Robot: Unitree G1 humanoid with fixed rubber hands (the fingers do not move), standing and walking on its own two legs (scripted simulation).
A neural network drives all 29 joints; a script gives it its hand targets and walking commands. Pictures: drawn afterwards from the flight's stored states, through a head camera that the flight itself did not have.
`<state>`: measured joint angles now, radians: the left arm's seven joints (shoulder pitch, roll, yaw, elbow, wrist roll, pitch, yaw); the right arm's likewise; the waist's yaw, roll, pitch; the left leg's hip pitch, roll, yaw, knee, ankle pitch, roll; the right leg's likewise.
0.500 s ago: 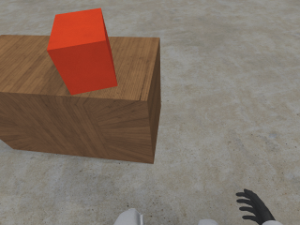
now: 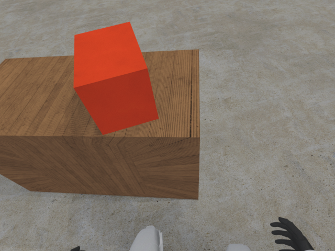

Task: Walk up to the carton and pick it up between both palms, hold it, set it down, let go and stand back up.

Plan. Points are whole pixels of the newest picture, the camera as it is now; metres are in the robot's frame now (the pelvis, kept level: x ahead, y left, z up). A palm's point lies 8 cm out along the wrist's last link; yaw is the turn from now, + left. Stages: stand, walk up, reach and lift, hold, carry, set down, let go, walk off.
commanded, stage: walk up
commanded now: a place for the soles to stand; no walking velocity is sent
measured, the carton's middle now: (116, 76) +0.68 +0.24 +0.01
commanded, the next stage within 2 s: none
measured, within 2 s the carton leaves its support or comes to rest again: neither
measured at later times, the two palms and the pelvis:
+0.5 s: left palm (24, 221) +0.20 +0.43 -0.07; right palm (232, 230) +0.18 -0.11 -0.11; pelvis +0.09 +0.17 +0.00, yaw -4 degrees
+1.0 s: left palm (1, 184) +0.31 +0.56 -0.07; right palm (171, 220) +0.20 +0.04 -0.10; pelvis +0.14 +0.32 +0.01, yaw -7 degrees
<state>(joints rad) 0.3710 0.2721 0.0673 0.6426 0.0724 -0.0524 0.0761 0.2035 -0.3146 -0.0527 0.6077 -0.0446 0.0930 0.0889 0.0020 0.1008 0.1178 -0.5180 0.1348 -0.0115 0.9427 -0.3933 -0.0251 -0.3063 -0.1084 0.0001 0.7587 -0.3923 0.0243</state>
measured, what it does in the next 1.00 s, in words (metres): steps to the left: left foot, then right foot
